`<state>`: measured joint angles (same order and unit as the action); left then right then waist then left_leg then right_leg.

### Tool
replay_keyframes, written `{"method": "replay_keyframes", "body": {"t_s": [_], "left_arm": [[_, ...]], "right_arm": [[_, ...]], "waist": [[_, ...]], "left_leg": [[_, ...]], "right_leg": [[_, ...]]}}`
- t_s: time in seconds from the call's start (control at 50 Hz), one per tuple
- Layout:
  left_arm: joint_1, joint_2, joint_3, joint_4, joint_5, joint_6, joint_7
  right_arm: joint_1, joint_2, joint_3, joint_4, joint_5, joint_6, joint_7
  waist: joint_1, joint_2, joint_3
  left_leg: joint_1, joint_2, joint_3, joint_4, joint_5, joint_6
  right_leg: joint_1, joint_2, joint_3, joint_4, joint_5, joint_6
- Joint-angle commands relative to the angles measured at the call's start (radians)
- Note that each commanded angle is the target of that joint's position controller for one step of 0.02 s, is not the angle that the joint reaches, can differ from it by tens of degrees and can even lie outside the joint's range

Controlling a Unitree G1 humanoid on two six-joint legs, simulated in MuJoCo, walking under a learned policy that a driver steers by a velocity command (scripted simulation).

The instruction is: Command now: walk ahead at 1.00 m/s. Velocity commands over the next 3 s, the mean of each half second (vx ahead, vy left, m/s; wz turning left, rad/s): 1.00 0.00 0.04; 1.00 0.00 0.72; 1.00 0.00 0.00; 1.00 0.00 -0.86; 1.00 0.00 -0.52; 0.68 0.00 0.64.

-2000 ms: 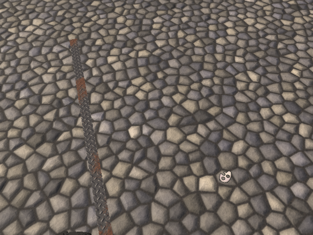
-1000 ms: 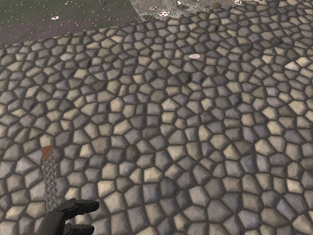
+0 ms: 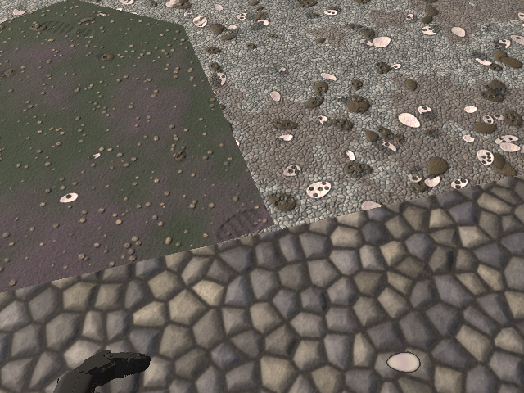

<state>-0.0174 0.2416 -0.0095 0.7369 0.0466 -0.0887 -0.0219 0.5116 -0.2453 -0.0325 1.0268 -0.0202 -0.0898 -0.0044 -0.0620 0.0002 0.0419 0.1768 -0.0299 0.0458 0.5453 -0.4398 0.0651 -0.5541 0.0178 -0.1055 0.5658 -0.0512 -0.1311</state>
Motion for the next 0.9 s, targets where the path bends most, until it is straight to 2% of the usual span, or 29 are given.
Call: {"method": "replay_keyframes", "body": {"t_s": [0.02,0.04,0.06,0.08,0.12,0.14,0.22,0.24,0.26,0.3,0.36,0.38,0.42,0.44,0.46,0.48,0.5,0.52,0.54,0.56,0.58,0.64,0.7,0.72,0.74,0.76,0.82,0.86,0.9], "left_arm": [[0.544,0.284,0.116,0.103,-0.003,0.017,0.014],[0.431,0.239,0.11,0.108,-0.009,0.01,0.009],[0.39,0.171,0.097,0.117,-0.013,0.001,0.004],[0.364,0.13,0.087,0.13,-0.008,-0.005,0.006],[0.358,0.069,0.064,0.161,-0.016,-0.015,0.014],[0.369,0.073,0.064,0.172,-0.027,-0.024,0.015],[0.411,0.106,0.07,0.183,-0.042,-0.047,0.002],[0.421,0.103,0.068,0.182,-0.051,-0.05,-0.002],[0.436,0.137,0.075,0.18,-0.055,-0.058,0.0],[0.487,0.151,0.076,0.202,-0.064,-0.065,0.004],[0.525,0.204,0.081,0.22,-0.046,-0.049,0.015],[0.531,0.224,0.084,0.227,-0.033,-0.037,0.024],[0.482,0.27,0.098,0.224,-0.004,0.001,0.046],[0.469,0.227,0.09,0.204,0.003,0.009,0.05],[0.589,0.064,0.055,0.155,-0.044,-0.004,0.015],[0.504,0.133,0.066,0.132,-0.042,-0.029,0.014],[0.365,0.138,0.063,0.082,-0.044,-0.04,0.023],[0.306,0.129,0.053,0.061,-0.031,-0.051,0.024],[0.282,0.105,0.046,0.047,-0.017,-0.047,0.021],[0.277,0.091,0.042,0.026,-0.001,-0.031,0.016],[0.277,0.083,0.039,0.018,0.011,-0.009,0.009],[0.12,0.099,0.029,-0.069,0.008,0.018,-0.001],[0.041,0.079,0.013,-0.093,-0.007,0.015,-0.021],[0.093,0.092,0.023,-0.066,-0.014,0.01,-0.021],[0.072,0.154,0.049,-0.069,-0.018,0.002,-0.021],[0.019,0.187,0.056,-0.091,-0.015,-0.005,-0.022],[-0.109,0.133,0.039,-0.146,-0.017,-0.008,-0.021],[-0.056,0.149,0.047,-0.125,-0.032,-0.019,-0.007],[0.185,0.207,0.077,-0.044,-0.03,-0.032,0.018]], "right_arm": [[0.04,-0.11,-0.016,-0.117,0.036,-0.031,0.007],[-0.111,-0.126,-0.018,-0.165,0.034,-0.034,-0.001],[-0.178,-0.116,-0.011,-0.181,0.022,-0.037,0.002],[-0.197,-0.094,-0.006,-0.184,0.011,-0.029,0.009],[-0.174,-0.051,0.005,-0.193,-0.017,0.006,0.032],[-0.195,-0.038,0.009,-0.208,-0.022,0.018,0.041],[-0.437,-0.05,0.025,-0.313,-0.026,0.023,0.057],[-0.462,-0.047,0.028,-0.315,-0.018,0.021,0.062],[-0.495,-0.027,0.04,-0.337,-0.01,0.015,0.069],[-0.565,-0.051,0.037,-0.35,-0.001,0.013,0.069],[-0.561,-0.093,0.024,-0.357,-0.01,0.011,0.055],[-0.506,-0.115,0.013,-0.347,-0.012,0.013,0.045],[-0.171,-0.181,-0.023,-0.244,-0.009,0.017,0.02],[0.028,-0.238,-0.047,-0.189,-0.02,0.023,0.006],[0.052,-0.349,-0.084,-0.181,-0.038,0.026,0.001],[0.022,-0.296,-0.083,-0.175,-0.002,0.036,0.017],[-0.073,-0.264,-0.08,-0.176,-0.003,0.028,0.019],[-0.093,-0.215,-0.074,-0.166,0.002,0.023,0.022],[-0.105,-0.181,-0.066,-0.151,0.002,0.021,0.016],[-0.118,-0.131,-0.05,-0.136,0.004,0.022,0.008],[-0.127,-0.115,-0.042,-0.134,0.005,0.017,0.006],[-0.148,-0.164,-0.055,-0.149,0.024,-0.002,0.007],[-0.161,-0.235,-0.086,-0.166,0.023,-0.015,0.028],[-0.165,-0.226,-0.084,-0.174,0.024,-0.021,0.035],[-0.095,-0.205,-0.087,-0.16,0.031,-0.022,0.028],[-0.058,-0.206,-0.09,-0.157,0.031,-0.015,0.019],[-0.023,-0.19,-0.09,-0.165,0.008,0.011,-0.006],[-0.038,-0.21,-0.094,-0.171,-0.01,0.013,-0.024],[-0.045,-0.237,-0.098,-0.171,-0.017,0.022,-0.025]], "waist": [[0.212,-0.194,-0.5],[0.174,-0.116,-0.267],[0.155,-0.008,-0.158],[0.112,0.032,-0.084],[0.034,-0.009,-0.027],[0.021,-0.026,0.01],[0.043,-0.022,0.121],[0.053,-0.002,0.107],[0.055,-0.042,0.112],[0.082,-0.006,0.134],[0.073,-0.046,0.063],[0.037,-0.08,0.004],[-0.131,-0.109,-0.17],[-0.199,-0.081,-0.276],[-0.073,0.247,-0.414],[-0.082,0.215,-0.447],[-0.058,0.13,-0.244],[-0.04,0.015,-0.173],[0.003,-0.02,-0.103],[0.056,-0.012,-0.059],[0.086,-0.001,-0.039],[0.094,0.021,0.086],[0.066,0.043,0.064],[0.079,0.048,0.019],[0.044,0.042,0.0],[0.006,0.014,-0.01],[-0.062,0.019,0.036],[-0.046,0.027,0.026],[0.054,-0.004,-0.085]], "left_leg": [[-0.827,-0.055,-0.139,0.993,0.0,0.042],[-0.941,0.032,-0.143,0.977,0.105,0.056],[-0.928,0.071,-0.135,0.901,0.16,0.055],[-0.878,0.102,-0.142,0.837,0.17,0.052],[-0.785,0.138,-0.143,0.746,0.164,0.024],[-0.805,0.156,-0.133,0.701,0.159,0.01],[-0.865,0.185,-0.037,0.372,0.403,-0.02],[-0.802,0.159,0.002,0.281,0.495,-0.017],[-0.712,0.161,0.009,0.179,0.571,-0.004],[-0.675,0.125,0.046,0.078,0.675,0.018],[-0.657,0.045,0.088,0.006,0.561,0.06],[-0.6,0.002,0.097,0.017,0.462,0.073],[-0.304,-0.05,0.092,-0.004,0.303,0.106],[-0.048,0.059,-0.029,0.053,0.161,0.143],[0.281,0.345,-0.586,-0.039,-0.104,0.303],[0.317,0.356,-0.907,-0.244,-0.068,0.315],[0.196,0.32,-0.739,-0.241,0.079,0.289],[0.049,0.29,-0.63,-0.249,0.207,0.268],[-0.1,0.244,-0.546,-0.267,0.259,0.244],[-0.237,0.2,-0.495,-0.292,0.256,0.232],[-0.317,0.176,-0.465,-0.317,0.224,0.232],[-0.559,0.121,-0.396,-0.449,0.166,0.252],[-0.691,0.059,-0.324,-0.482,0.33,0.201],[-0.669,0.072,-0.314,-0.436,0.454,0.184],[-0.459,0.076,-0.337,-0.309,0.402,0.167],[-0.314,0.097,-0.376,-0.26,0.414,0.176],[-0.275,0.067,-0.436,-0.144,0.281,0.129],[-0.198,0.068,-0.464,-0.006,0.37,0.116],[-0.141,0.02,-0.443,0.321,0.537,0.104]], "right_leg": [[1.06,-0.412,0.962,-0.248,-0.522,-0.223],[0.906,-0.361,0.773,-0.274,-0.456,-0.183],[0.736,-0.33,0.632,-0.296,-0.334,-0.161],[0.59,-0.283,0.528,-0.326,-0.275,-0.128],[0.391,-0.225,0.408,-0.393,-0.281,-0.094],[0.351,-0.212,0.375,-0.43,-0.287,-0.093],[0.276,-0.134,0.198,-0.531,-0.063,-0.089],[0.271,-0.092,0.139,-0.539,0.018,-0.07],[0.237,-0.125,0.143,-0.569,0.075,-0.071],[0.346,-0.153,0.119,-0.629,0.222,-0.063],[0.629,-0.187,0.069,-0.492,0.691,-0.03],[0.698,-0.203,0.059,-0.375,0.892,-0.019],[0.69,-0.205,0.018,0.069,0.966,0.01],[0.5,-0.174,0.015,0.414,0.75,0.014],[0.056,0.007,0.041,0.877,-0.075,0.065],[-0.132,0.056,0.152,0.981,-0.376,0.057],[-0.243,-0.023,0.179,0.962,-0.283,0.045],[-0.214,-0.064,0.178,0.881,-0.248,0.045],[-0.163,-0.094,0.181,0.803,-0.247,0.053],[-0.102,-0.112,0.185,0.731,-0.256,0.075],[-0.064,-0.122,0.185,0.665,-0.29,0.096],[0.002,-0.14,0.141,0.319,-0.194,0.16],[0.286,-0.061,0.075,0.106,0.133,0.186],[0.35,-0.065,0.09,0.179,0.289,0.171],[0.171,-0.12,0.2,0.128,0.405,0.144],[0.047,-0.113,0.202,0.085,0.366,0.137],[0.09,-0.091,0.201,-0.147,0.289,0.157],[0.138,-0.122,0.234,-0.222,0.302,0.16],[0.339,-0.108,0.202,-0.268,0.296,0.149]]}}
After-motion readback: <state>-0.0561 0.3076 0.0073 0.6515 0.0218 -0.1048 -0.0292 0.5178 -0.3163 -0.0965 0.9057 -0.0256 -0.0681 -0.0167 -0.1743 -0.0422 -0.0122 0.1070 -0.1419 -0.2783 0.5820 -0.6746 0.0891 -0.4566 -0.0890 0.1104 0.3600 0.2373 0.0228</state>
